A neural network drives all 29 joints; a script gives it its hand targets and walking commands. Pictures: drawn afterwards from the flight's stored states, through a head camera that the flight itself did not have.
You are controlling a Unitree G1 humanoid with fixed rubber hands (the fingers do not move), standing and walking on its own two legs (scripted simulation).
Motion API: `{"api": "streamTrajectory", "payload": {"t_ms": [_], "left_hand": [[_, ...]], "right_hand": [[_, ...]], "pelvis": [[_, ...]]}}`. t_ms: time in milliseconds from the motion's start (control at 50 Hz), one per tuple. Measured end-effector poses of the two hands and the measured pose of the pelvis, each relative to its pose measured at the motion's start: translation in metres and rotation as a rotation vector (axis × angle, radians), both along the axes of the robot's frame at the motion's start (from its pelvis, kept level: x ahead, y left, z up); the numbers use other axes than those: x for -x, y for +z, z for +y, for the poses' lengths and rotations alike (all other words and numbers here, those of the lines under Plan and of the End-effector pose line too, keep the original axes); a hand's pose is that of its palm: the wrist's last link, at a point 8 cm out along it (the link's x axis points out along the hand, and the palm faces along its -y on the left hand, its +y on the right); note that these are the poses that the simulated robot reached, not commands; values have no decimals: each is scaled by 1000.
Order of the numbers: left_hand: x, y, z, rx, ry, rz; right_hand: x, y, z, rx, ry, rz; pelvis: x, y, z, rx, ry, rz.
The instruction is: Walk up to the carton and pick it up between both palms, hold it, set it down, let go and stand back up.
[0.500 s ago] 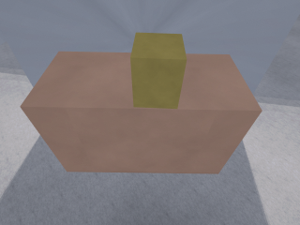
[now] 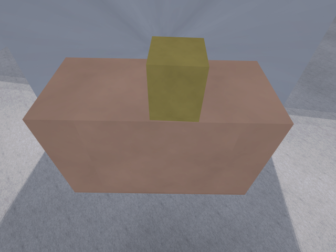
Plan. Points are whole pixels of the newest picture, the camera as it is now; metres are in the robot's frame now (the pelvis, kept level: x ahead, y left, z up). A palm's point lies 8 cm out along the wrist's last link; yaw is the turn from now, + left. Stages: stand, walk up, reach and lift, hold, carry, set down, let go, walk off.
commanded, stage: stand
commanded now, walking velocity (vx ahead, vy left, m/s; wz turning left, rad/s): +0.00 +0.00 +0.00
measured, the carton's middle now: (176, 80) +0.73 -0.05 +0.02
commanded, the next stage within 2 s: walk up in 0.40 s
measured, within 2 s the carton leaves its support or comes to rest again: neither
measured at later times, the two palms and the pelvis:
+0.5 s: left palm out of the picture -0.05 +0.20 -0.15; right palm out of the picture -0.05 -0.20 -0.15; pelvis +0.00 +0.00 +0.00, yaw +0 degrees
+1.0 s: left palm out of the picture +0.13 +0.13 -0.13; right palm out of the picture -0.01 -0.35 -0.15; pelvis +0.07 -0.11 -0.01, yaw +0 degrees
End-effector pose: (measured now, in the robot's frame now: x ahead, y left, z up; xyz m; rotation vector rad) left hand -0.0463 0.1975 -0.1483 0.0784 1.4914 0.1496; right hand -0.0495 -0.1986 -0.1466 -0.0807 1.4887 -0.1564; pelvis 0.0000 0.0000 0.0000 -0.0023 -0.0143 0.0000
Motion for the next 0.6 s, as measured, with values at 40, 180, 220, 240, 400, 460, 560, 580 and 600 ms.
{"api": "streamTrajectory", "payload": {"t_ms": [40, 180, 220, 240, 400, 460, 560, 580, 600], "left_hand": [[0, 0, 0, 0, 0, 0], [0, 0, 0, 0, 0, 0], [0, 0, 0, 0, 0, 0], [0, 0, 0, 0, 0, 0], [0, 0, 0, 0, 0, 0], [0, 0, 0, 0, 0, 0], [0, 0, 0, 0, 0, 0], [0, 0, 0, 0, 0, 0], [0, 0, 0, 0, 0, 0]], "right_hand": [[0, 0, 0, 0, 0, 0], [0, 0, 0, 0, 0, 0], [0, 0, 0, 0, 0, 0], [0, 0, 0, 0, 0, 0], [0, 0, 0, 0, 0, 0], [0, 0, 0, 0, 0, 0], [0, 0, 0, 0, 0, 0], [0, 0, 0, 0, 0, 0], [0, 0, 0, 0, 0, 0]], "pelvis": [[0, 0, 0, 0, 0, 0], [0, 0, 0, 0, 0, 0], [0, 0, 0, 0, 0, 0], [0, 0, 0, 0, 0, 0], [0, 0, 0, 0, 0, 0], [0, 0, 0, 0, 0, 0], [0, 0, 0, 0, 0, 0], [0, 0, 0, 0, 0, 0], [0, 0, 0, 0, 0, 0]]}}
